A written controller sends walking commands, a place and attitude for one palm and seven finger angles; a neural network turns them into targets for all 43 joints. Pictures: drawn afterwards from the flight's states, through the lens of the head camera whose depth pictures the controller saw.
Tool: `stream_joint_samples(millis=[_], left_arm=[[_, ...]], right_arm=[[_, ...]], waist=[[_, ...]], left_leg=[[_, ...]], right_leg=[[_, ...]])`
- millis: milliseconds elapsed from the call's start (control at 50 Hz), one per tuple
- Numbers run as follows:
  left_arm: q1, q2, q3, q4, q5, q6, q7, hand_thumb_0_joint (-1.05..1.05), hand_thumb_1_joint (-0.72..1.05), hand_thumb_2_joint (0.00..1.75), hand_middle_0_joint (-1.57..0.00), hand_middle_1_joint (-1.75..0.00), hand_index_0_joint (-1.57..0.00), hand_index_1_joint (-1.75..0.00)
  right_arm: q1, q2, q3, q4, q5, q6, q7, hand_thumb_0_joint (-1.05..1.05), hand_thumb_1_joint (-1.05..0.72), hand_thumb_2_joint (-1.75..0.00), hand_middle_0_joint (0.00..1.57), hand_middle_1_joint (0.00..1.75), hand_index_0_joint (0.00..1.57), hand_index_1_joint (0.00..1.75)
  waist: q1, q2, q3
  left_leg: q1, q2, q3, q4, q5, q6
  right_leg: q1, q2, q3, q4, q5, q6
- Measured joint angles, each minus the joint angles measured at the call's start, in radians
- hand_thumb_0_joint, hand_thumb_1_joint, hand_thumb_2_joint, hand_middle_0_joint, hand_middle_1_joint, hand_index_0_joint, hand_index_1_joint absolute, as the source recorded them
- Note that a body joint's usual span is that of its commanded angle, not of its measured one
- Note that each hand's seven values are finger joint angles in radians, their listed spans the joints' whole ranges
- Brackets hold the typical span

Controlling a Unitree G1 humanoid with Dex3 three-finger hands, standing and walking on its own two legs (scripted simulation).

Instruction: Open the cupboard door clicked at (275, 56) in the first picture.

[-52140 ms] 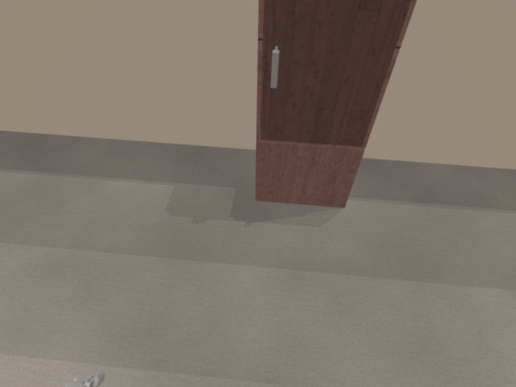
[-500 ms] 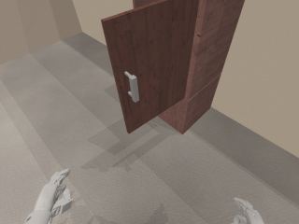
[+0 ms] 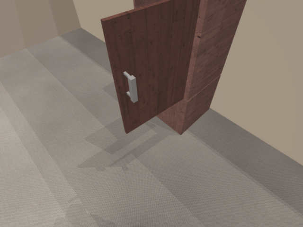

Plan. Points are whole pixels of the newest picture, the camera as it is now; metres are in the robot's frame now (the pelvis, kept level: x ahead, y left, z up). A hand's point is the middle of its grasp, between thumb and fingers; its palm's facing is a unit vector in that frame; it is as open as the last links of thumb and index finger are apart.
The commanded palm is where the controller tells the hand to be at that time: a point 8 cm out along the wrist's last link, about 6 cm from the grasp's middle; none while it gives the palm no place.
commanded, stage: let the arm hang, fingers relaxed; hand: left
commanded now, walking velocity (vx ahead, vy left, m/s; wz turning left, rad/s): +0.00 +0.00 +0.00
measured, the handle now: (130, 87) +0.62 +0.13 -0.02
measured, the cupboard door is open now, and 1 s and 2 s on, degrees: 84 84 84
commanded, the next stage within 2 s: look to check the result in 0.44 s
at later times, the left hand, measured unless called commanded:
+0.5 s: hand out of the picture +0.09 +0.21 -0.17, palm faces -0.02 -0.97 -0.25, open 7.3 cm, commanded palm none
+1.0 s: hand out of the picture +0.11 +0.23 -0.16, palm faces -0.01 -0.95 -0.31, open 7.4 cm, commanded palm none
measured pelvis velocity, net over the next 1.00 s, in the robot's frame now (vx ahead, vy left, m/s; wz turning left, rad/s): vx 0.05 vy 0.00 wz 0.00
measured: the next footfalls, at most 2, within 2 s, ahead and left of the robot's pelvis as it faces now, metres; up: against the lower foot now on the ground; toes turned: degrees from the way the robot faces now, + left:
none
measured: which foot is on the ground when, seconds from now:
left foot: down 0.00-1.00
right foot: down 0.00-1.00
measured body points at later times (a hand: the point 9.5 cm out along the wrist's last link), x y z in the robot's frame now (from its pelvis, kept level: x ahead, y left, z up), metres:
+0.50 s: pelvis +0.02 +0.00 +0.00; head +0.04 +0.00 +0.45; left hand +0.09 +0.26 -0.15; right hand +0.06 -0.27 -0.15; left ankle +0.00 +0.10 -0.74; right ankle +0.04 -0.11 -0.74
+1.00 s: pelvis +0.05 +0.00 +0.00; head +0.07 +0.00 +0.45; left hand +0.11 +0.28 -0.14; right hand +0.11 -0.28 -0.14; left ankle +0.00 +0.10 -0.74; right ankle +0.04 -0.11 -0.74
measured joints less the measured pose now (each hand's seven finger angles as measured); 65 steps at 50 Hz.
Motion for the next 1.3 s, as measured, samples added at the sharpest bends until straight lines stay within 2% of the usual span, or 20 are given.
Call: stream_joint_samples(millis=[160, 440, 880, 1300], left_arm=[[-0.051, -0.01, -0.001, 0.003, -0.001, -0.013, 0.002, 0.0, 0.91, 0.9, -0.2, -0.3, -0.2, -0.3], [-0.096, -0.04, -0.008, 0.002, 0.001, -0.021, -0.003, 0.0, 0.9, 0.9, -0.2, -0.3, -0.21, -0.3], [-0.088, 0.007, 0.0, 0.023, 0.0, -0.021, 0.0, 0.0, 0.9, 0.9, -0.2, -0.3, -0.21, -0.3], [-0.125, 0.013, -0.003, 0.005, 0.0, -0.024, -0.002, 0.0, 0.9, 0.9, -0.2, -0.3, -0.21, -0.3]], right_arm=[[-0.021, 0.005, 0.002, 0.025, -0.001, -0.011, 0.0, 0.0, -0.91, -0.9, 0.21, 0.3, 0.2, 0.3], [-0.064, -0.022, -0.004, 0.033, -0.002, -0.022, -0.007, 0.0, -0.91, -0.9, 0.21, 0.3, 0.2, 0.3], [-0.105, -0.046, -0.001, 0.029, 0.001, -0.022, -0.009, 0.0, -0.91, -0.9, 0.21, 0.3, 0.2, 0.3], [-0.115, -0.067, -0.001, 0.026, 0.001, -0.025, -0.011, 0.0, -0.91, -0.9, 0.21, 0.3, 0.2, 0.3]], waist=[[-0.005, 0.003, -0.015], [-0.011, -0.026, -0.015], [0.0, -0.012, -0.007], [-0.008, -0.021, -0.015]], left_leg=[[0.023, -0.005, 0.004, -0.027, 0.004, 0.002], [0.057, -0.006, 0.004, -0.067, 0.007, 0.0], [0.092, -0.003, -0.006, -0.105, -0.004, -0.003], [0.118, 0.0, -0.008, -0.125, -0.009, -0.006]], right_leg=[[0.012, -0.004, 0.005, -0.006, -0.005, 0.004], [0.04, -0.002, 0.006, -0.033, -0.009, 0.006], [0.072, 0.002, -0.003, -0.059, -0.029, 0.006], [0.093, 0.005, -0.004, -0.067, -0.041, 0.005]])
